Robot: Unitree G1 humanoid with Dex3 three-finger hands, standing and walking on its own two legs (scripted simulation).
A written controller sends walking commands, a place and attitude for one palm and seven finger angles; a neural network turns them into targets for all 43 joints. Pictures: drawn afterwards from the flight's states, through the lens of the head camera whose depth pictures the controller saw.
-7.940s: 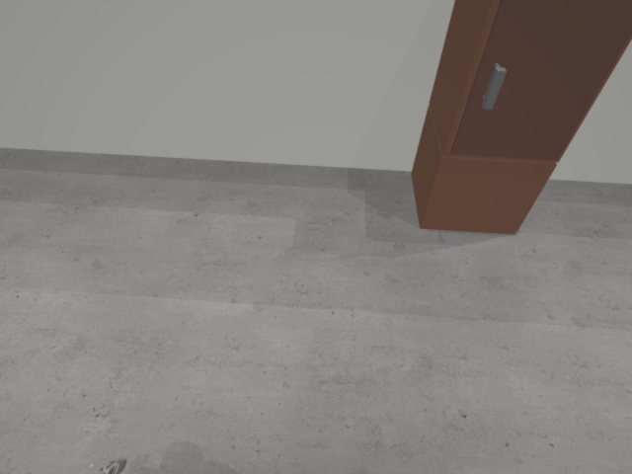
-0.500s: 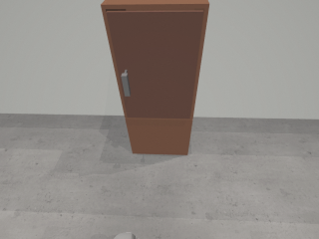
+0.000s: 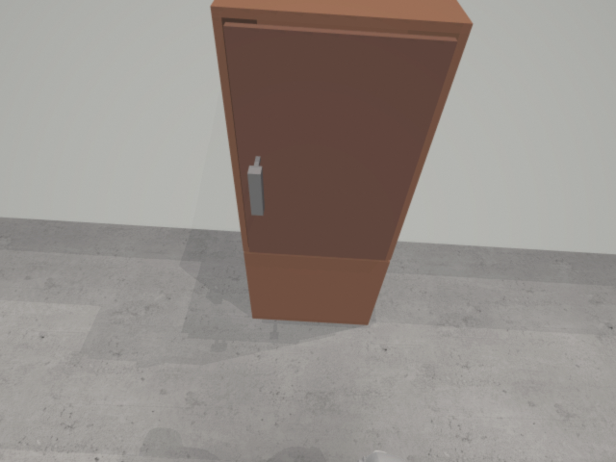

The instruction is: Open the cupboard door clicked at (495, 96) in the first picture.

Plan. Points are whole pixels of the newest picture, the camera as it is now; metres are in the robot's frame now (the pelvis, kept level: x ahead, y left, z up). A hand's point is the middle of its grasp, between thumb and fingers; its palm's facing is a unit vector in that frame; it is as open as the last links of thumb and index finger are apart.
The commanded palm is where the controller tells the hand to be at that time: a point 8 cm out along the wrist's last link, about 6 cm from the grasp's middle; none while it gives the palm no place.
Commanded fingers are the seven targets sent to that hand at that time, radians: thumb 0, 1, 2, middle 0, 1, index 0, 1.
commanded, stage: take the last steps up to it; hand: left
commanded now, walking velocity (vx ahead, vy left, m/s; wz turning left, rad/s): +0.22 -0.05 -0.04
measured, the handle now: (257, 185) +0.67 +0.15 -0.08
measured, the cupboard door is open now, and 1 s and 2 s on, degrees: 0 0 0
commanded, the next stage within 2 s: come to a stop and stand still in 0.14 s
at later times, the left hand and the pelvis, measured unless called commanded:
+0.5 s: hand (224, 420) +0.21 +0.14 -0.17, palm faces +0.02 -0.97 -0.26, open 7.2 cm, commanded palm none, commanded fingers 0.00 0.90 0.90 -0.20 -0.30 -0.20 -0.30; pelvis +0.14 -0.05 -0.01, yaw -1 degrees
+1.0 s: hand out of the picture +0.13 +0.16 -0.18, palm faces +0.01 -0.98 -0.21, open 7.4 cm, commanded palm none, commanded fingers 0.00 0.90 0.90 -0.20 -0.30 -0.20 -0.30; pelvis +0.12 -0.03 +0.00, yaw -2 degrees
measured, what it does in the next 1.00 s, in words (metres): walks ahead: right foot, then left foot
